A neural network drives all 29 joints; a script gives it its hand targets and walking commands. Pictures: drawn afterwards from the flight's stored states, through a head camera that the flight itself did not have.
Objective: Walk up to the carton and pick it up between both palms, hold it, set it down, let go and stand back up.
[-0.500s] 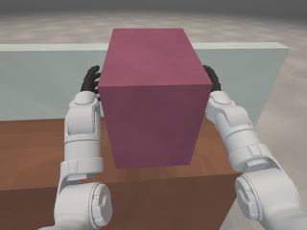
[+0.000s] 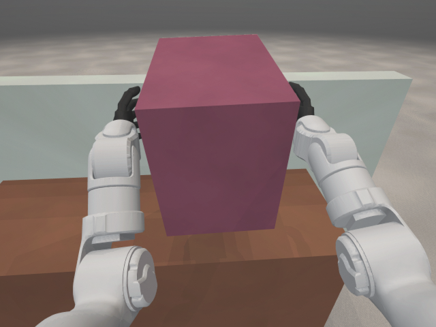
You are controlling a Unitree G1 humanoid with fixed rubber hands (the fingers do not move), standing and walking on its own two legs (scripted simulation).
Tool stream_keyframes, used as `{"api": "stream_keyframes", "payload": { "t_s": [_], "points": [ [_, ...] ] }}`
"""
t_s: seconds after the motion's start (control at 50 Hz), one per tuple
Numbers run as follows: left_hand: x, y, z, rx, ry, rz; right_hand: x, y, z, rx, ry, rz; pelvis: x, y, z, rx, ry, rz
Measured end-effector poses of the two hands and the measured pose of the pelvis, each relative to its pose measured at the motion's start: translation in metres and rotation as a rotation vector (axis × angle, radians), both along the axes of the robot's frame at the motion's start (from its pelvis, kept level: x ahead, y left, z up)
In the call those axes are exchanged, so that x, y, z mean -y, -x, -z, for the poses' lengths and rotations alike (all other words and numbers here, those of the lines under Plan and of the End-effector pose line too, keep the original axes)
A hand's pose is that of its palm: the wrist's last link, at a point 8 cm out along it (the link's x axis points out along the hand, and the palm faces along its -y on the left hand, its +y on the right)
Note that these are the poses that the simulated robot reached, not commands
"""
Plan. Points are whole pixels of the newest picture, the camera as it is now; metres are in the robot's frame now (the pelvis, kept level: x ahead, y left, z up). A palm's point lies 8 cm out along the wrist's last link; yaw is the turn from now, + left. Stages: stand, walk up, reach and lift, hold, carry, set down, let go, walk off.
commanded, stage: reach and lift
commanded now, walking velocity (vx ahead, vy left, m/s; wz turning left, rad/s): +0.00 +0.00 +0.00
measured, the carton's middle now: (214, 129) +0.46 +0.00 +0.22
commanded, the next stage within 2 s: hold in 0.40 s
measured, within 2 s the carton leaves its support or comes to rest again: neither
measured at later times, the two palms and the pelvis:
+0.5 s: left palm (121, 121) +0.36 +0.15 +0.29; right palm (306, 112) +0.36 -0.15 +0.30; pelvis +0.00 +0.00 +0.00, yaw +0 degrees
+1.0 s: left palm (121, 119) +0.36 +0.16 +0.30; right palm (306, 108) +0.36 -0.15 +0.30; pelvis +0.00 -0.01 +0.00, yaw +0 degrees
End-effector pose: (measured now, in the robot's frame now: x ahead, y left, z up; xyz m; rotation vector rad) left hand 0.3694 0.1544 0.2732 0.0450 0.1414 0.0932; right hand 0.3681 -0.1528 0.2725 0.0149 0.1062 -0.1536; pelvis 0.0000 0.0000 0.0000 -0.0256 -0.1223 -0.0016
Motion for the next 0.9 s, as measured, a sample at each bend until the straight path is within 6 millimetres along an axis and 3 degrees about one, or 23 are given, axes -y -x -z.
{"api": "stream_keyframes", "payload": {
  "t_s": [0.48, 0.9],
  "points": [
    [0.0, 0.011, -0.02, 0.004, 0.008, -0.004, 0.0, 0.009, -0.026, -0.004, 0.021, -0.009, 0.005, 0.005, 0.0, -0.01, 0.0, 0.002],
    [0.001, 0.008, -0.023, -0.008, 0.0, 0.0, 0.001, 0.006, -0.03, -0.023, 0.028, -0.01, 0.005, 0.003, 0.0, -0.028, 0.0, 0.004]
  ]
}}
